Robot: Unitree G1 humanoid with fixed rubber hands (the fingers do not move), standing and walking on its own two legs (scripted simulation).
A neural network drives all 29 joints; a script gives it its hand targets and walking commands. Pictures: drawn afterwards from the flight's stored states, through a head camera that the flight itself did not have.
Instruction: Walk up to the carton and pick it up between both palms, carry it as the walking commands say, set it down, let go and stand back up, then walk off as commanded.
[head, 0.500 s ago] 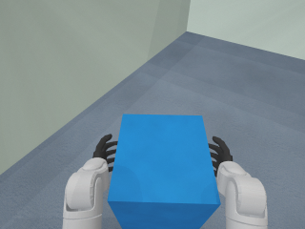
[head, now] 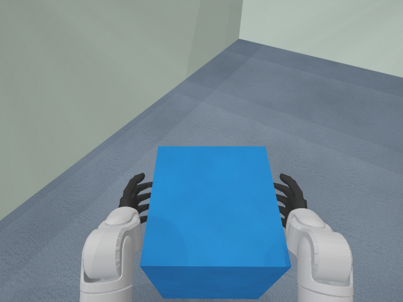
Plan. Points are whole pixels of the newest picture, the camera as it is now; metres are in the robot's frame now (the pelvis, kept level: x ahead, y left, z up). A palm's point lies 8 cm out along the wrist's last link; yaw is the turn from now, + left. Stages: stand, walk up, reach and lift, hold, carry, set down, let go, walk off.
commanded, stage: carry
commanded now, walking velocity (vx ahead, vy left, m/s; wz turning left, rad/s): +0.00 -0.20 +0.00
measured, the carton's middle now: (211, 227) +0.29 +0.00 +0.02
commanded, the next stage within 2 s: none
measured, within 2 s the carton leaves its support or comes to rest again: neither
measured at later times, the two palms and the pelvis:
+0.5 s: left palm (194, 235) +0.24 +0.03 +0.09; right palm (368, 238) +0.24 -0.26 +0.08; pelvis -0.04 -0.11 +0.00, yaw +0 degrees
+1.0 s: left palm (240, 258) +0.20 -0.04 +0.10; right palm out of the picture +0.21 -0.33 +0.10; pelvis -0.06 -0.19 +0.00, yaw +2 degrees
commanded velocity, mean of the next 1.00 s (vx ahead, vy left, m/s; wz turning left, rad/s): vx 0.00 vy -0.13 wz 0.00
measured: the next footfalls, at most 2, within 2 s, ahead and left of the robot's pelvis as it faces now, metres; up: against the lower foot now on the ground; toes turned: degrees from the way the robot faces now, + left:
left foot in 0.20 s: +0.02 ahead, +0.07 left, +0.00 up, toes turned +10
right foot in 0.46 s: +0.03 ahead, -0.26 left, +0.00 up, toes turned +15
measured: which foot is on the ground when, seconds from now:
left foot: up 0.00-0.18, down 0.20-0.48, up 0.50-0.74, down 0.76-1.00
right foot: down 0.00-0.22, up 0.24-0.44, down 0.46-1.00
